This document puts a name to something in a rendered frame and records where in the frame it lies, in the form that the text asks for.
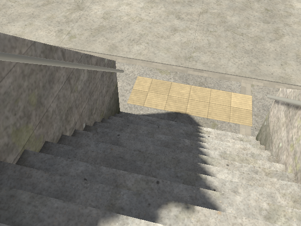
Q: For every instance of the stairs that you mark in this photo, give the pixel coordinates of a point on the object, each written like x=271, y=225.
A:
x=134, y=170

